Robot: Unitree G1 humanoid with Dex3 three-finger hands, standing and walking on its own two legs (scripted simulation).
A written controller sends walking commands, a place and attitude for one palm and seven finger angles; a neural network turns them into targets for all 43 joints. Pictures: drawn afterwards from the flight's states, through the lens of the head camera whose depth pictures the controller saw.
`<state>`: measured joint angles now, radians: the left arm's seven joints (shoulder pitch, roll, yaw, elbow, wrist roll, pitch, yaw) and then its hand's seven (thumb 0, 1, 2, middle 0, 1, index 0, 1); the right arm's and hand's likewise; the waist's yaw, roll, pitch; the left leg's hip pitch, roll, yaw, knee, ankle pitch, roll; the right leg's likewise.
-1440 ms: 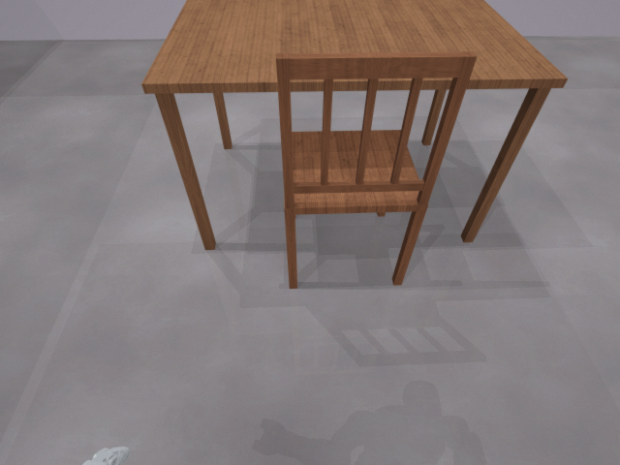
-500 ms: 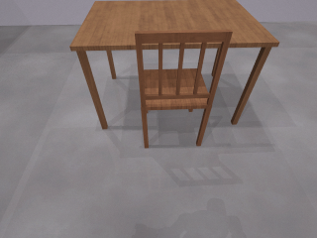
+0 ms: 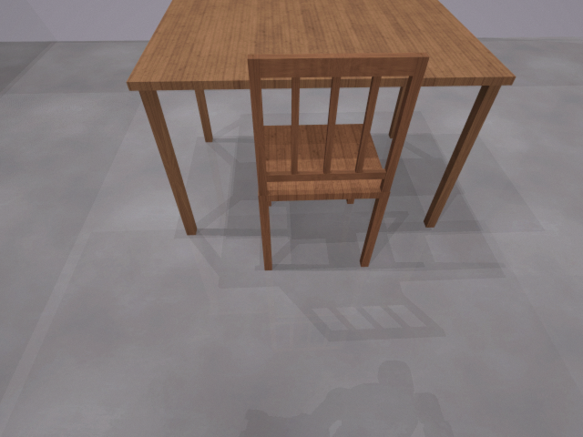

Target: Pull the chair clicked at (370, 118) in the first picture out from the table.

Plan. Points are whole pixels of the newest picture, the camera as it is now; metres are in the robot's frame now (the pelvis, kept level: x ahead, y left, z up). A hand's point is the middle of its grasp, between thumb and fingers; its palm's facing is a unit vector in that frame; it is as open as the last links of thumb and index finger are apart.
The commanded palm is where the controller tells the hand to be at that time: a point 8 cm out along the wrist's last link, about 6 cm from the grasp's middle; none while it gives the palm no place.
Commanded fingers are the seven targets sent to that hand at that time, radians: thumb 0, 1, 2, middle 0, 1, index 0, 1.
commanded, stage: walk to a spot facing it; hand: left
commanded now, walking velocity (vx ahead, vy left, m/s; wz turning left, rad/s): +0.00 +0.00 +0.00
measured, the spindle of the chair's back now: (330, 129) +0.91 -0.06 -0.09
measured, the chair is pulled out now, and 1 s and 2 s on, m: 0.00 0.00 0.00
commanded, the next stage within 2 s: none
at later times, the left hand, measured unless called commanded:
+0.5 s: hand out of the picture +0.06 +0.19 -0.18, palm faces -0.15 -0.95 -0.27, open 7.4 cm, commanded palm none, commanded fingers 0.00 0.90 0.90 -0.20 -0.30 -0.20 -0.30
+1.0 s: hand out of the picture +0.09 +0.17 -0.17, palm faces -0.34 -0.91 -0.25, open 7.4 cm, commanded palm none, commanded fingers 0.00 0.90 0.90 -0.20 -0.30 -0.20 -0.30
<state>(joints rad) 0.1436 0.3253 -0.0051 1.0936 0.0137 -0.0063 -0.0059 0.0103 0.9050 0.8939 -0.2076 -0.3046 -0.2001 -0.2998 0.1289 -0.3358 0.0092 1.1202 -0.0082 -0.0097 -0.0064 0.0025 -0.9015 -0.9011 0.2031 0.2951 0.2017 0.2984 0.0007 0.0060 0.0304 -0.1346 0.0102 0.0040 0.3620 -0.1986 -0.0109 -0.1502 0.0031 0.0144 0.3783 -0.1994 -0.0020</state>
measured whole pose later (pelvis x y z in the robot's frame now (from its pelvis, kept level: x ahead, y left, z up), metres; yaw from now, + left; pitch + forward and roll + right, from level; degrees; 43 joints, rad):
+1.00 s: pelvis -0.03 +0.00 -0.01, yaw -26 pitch +2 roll +1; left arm 0.27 0.21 0.06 0.91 0.03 0.04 -0.01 0.01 0.90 0.89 -0.21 -0.30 -0.20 -0.30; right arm 0.11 -0.25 -0.05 0.92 -0.01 0.05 -0.03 0.00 -0.91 -0.90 0.20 0.29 0.20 0.30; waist 0.06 0.00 0.04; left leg -0.37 0.01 -0.04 0.84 -0.41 -0.06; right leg -0.33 0.12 0.19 0.43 -0.11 -0.05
